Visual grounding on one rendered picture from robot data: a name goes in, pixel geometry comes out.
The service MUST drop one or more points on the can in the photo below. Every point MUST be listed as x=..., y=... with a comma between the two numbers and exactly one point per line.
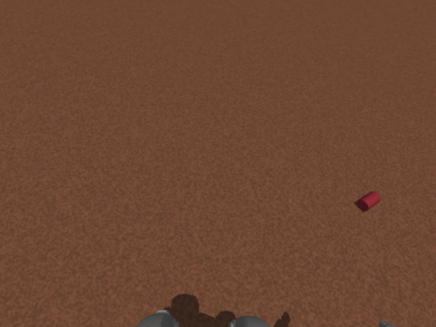
x=368, y=201

